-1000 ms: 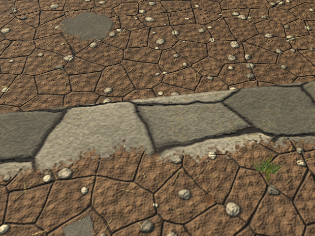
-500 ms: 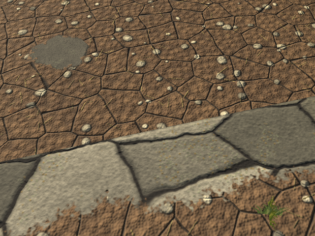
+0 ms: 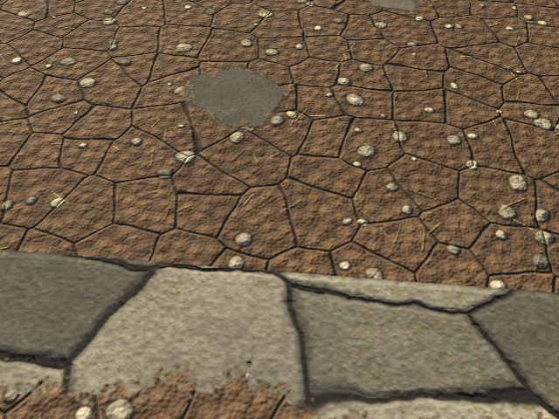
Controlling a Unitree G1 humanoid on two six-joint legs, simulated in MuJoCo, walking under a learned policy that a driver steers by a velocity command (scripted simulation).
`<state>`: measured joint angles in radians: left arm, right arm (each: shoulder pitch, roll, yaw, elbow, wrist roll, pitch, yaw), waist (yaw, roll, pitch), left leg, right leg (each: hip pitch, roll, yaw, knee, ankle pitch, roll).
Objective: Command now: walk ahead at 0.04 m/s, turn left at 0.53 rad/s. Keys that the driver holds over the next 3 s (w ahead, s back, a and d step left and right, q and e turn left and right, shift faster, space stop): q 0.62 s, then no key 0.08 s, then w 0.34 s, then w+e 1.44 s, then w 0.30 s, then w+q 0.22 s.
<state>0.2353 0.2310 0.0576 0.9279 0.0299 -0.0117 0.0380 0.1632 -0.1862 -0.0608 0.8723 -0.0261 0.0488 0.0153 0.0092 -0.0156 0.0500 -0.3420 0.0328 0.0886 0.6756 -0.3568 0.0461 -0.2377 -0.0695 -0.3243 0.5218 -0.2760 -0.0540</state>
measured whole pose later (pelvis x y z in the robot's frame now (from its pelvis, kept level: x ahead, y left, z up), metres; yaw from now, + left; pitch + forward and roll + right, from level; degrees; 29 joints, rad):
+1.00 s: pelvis +0.01 +0.00 +0.01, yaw +27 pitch +0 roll +0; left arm 0.37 0.27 0.06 0.86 0.02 -0.01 -0.01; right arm 0.18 -0.26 -0.04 0.83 -0.03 0.00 0.04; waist 0.04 -0.01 0.01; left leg -0.17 -0.03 0.01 0.44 -0.32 0.06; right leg -0.15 -0.02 -0.08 0.43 -0.29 -0.03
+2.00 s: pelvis +0.49 +0.15 -0.01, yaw -2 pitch +2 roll +0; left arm 0.48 0.30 0.07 0.85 0.01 -0.04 0.01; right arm 0.01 -0.26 0.01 0.69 -0.03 -0.05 0.02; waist 0.11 0.02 0.03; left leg -0.53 0.00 -0.03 0.54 -0.10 -0.01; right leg 0.03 0.14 0.24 0.38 -0.42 -0.11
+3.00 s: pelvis +1.00 +0.00 -0.01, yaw -21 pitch +0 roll -3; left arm 0.35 0.27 0.04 0.96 0.03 -0.09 0.02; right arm 0.12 -0.26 -0.03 0.79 -0.03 -0.04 0.05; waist 0.04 0.04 0.05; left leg -0.47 0.04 0.01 0.47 0.13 0.08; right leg 0.16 0.13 -0.12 0.22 -0.36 -0.10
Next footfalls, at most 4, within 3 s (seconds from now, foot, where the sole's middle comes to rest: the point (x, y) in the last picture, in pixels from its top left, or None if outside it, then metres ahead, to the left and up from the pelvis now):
0.02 left None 0.05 0.10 -0.77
0.54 right None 0.06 -0.10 -0.77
1.00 left None -0.02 0.10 -0.77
1.46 right None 0.37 0.06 -0.77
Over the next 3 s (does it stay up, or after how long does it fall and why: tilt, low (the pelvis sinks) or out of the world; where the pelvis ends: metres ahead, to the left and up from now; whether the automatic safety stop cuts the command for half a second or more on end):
stays up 1.00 0.00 -0.01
